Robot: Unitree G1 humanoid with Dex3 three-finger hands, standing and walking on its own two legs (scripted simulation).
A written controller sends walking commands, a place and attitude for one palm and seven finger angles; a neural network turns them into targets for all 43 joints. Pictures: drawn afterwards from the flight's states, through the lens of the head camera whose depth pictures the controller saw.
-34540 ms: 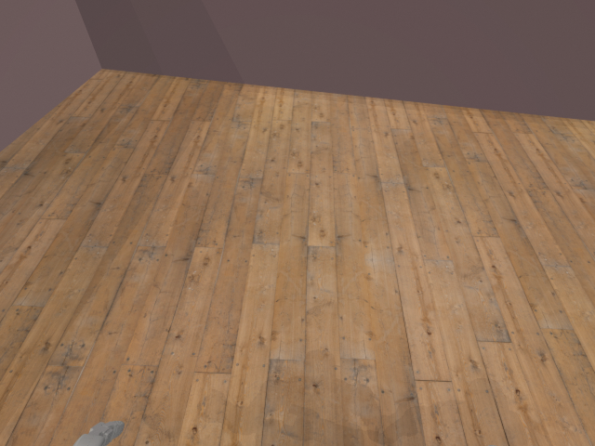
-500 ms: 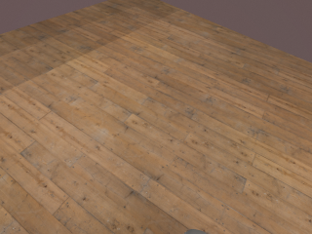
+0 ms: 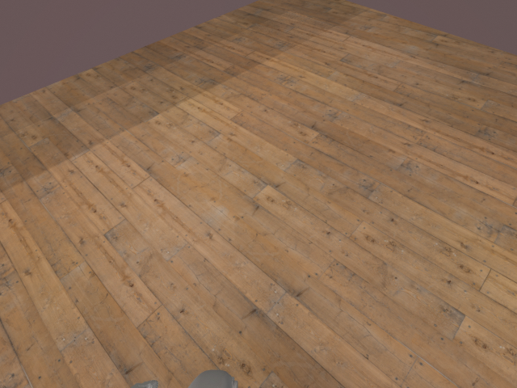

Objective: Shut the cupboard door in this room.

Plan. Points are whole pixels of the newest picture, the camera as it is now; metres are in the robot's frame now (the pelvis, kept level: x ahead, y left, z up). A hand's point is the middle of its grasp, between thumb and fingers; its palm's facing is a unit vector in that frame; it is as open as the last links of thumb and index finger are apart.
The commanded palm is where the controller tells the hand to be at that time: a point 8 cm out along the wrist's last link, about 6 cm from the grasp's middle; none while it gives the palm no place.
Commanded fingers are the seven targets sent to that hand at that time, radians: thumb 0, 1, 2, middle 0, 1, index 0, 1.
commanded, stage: turn or walk to find it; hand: left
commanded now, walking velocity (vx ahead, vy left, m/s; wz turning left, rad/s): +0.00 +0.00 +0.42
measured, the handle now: out of the picture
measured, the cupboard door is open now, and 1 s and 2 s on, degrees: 88 88 88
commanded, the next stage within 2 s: none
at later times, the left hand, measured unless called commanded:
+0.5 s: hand out of the picture -0.03 +0.27 -0.18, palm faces +0.26 -0.94 -0.23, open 7.4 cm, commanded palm none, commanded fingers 0.00 0.90 0.90 -0.20 -0.30 -0.20 -0.30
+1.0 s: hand out of the picture -0.01 +0.20 -0.15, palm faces +0.40 -0.88 -0.27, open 7.4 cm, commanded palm none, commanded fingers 0.00 0.90 0.90 -0.20 -0.30 -0.20 -0.30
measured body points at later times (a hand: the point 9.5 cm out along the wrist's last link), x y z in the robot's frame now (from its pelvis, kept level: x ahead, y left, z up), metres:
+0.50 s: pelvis -0.02 +0.05 +0.00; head +0.01 +0.08 +0.45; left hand -0.04 +0.32 -0.16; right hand +0.14 -0.16 -0.13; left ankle -0.03 +0.15 -0.74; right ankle -0.01 -0.11 -0.67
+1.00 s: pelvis -0.01 +0.00 +0.00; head +0.04 -0.02 +0.45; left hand -0.03 +0.25 -0.13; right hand +0.11 -0.23 -0.17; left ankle -0.12 +0.13 -0.65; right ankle +0.01 -0.09 -0.74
